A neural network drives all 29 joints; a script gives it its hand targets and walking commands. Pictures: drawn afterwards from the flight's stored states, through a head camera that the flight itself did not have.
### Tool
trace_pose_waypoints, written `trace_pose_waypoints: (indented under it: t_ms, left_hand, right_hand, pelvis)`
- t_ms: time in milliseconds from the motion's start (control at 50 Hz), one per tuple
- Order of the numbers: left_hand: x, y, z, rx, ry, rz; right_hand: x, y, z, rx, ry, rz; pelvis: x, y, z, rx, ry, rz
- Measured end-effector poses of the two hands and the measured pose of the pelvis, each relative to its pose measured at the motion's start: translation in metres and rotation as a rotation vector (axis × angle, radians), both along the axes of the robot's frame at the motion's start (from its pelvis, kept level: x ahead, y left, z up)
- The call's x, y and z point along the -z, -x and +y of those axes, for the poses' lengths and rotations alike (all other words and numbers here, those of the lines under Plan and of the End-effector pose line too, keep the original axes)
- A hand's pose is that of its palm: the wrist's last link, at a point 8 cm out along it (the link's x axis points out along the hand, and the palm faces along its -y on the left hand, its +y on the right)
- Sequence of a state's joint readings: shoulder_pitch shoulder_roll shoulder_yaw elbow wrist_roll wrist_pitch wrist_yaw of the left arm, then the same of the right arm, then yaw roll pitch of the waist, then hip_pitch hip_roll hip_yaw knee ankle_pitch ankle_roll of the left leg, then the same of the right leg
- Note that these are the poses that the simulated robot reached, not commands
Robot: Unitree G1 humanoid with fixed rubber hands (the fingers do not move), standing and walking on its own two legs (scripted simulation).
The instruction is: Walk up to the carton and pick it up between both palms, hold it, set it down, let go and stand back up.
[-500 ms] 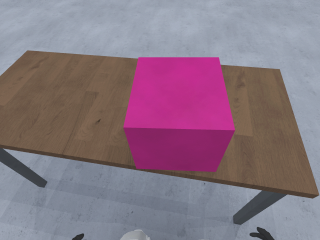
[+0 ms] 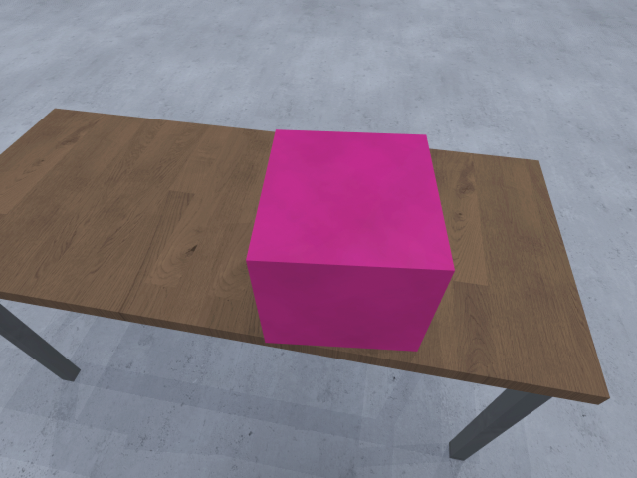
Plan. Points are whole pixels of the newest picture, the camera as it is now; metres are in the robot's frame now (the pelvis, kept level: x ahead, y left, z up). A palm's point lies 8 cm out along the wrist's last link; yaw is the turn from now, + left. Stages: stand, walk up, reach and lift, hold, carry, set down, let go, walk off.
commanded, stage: walk up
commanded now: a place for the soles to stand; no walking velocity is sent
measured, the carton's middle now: (345, 239) +0.47 -0.02 -0.01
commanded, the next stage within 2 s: reach and lift in 1.38 s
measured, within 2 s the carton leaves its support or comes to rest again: neither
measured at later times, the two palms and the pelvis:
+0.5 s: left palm out of the picture +0.07 +0.28 -0.12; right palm out of the picture +0.07 -0.24 -0.12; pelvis -0.01 +0.02 +0.00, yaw -1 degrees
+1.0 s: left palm out of the picture +0.04 +0.29 -0.13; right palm out of the picture +0.02 -0.23 -0.13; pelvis -0.02 +0.03 +0.00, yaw -3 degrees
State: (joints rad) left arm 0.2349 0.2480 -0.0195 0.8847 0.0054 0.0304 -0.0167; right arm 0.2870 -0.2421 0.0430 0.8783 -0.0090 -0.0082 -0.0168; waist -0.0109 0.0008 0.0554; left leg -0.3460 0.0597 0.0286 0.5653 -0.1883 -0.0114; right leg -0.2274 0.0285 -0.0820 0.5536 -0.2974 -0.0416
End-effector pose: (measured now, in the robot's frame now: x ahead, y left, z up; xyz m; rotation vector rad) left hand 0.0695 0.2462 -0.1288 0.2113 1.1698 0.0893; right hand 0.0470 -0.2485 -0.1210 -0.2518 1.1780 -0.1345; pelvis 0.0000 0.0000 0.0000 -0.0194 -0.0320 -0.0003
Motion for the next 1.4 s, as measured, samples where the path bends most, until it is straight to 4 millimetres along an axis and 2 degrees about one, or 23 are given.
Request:
trace_pose_waypoints:
  t_ms: [80, 220, 360, 480, 580, 800, 860, 920, 1040, 1120, 1300, 1400]
  left_hand:
    - [0.001, 0.009, 0.006, -0.01, -0.012, 0.025]
    - [-0.001, 0.022, 0.011, -0.032, -0.032, 0.06]
    - [-0.006, 0.011, 0.024, -0.024, -0.055, 0.018]
    - [-0.006, -0.004, 0.036, 0.001, -0.061, -0.023]
    - [-0.005, -0.004, 0.039, 0.023, -0.057, -0.031]
    - [-0.004, 0.042, 0.039, 0.01, -0.073, 0.055]
    - [-0.005, 0.048, 0.041, 0.005, -0.077, 0.073]
    - [-0.004, 0.043, 0.044, 0.007, -0.077, 0.071]
    - [0.0, 0.017, 0.046, 0.026, -0.058, 0.015]
    - [0.0, 0.011, 0.04, 0.038, -0.051, -0.013]
    - [-0.006, 0.035, 0.035, 0.01, -0.074, 0.051]
    - [-0.005, 0.024, 0.041, 0.01, -0.079, 0.046]
  right_hand:
    - [-0.001, -0.005, 0.0, -0.011, 0.006, 0.006]
    - [-0.002, -0.026, -0.003, -0.029, 0.009, -0.027]
    - [0.001, -0.037, 0.002, -0.028, 0.007, -0.038]
    - [0.001, -0.029, 0.011, -0.008, 0.008, -0.036]
    - [0.002, -0.015, 0.014, 0.018, 0.009, -0.017]
    - [0.01, 0.008, 0.011, 0.041, -0.011, 0.02]
    - [0.009, 0.012, 0.011, 0.045, -0.012, 0.018]
    - [0.008, 0.018, 0.013, 0.054, -0.007, 0.016]
    - [0.004, 0.028, 0.017, 0.081, 0.012, 0.028]
    - [0.005, 0.025, 0.015, 0.078, 0.015, 0.038]
    - [0.009, 0.003, 0.011, 0.064, -0.019, -0.009]
    - [0.008, 0.003, 0.014, 0.06, -0.013, -0.014]
  pelvis:
    - [-0.001, -0.001, 0.001, 0.0, -0.001, 0.005]
    - [-0.001, -0.003, 0.001, -0.005, 0.002, 0.008]
    - [0.0, 0.0, 0.01, 0.002, -0.002, 0.0]
    - [0.002, 0.007, 0.02, 0.014, -0.003, -0.004]
    - [0.003, 0.014, 0.026, 0.024, -0.005, -0.004]
    - [0.003, 0.027, 0.025, 0.031, -0.009, 0.004]
    - [0.002, 0.027, 0.025, 0.037, -0.008, 0.006]
    - [0.002, 0.025, 0.027, 0.041, -0.003, 0.005]
    - [0.003, 0.023, 0.032, 0.049, -0.003, 0.004]
    - [0.003, 0.025, 0.03, 0.048, -0.009, 0.003]
    - [0.002, 0.023, 0.024, 0.046, -0.012, 0.016]
    - [0.002, 0.017, 0.026, 0.046, -0.003, 0.012]
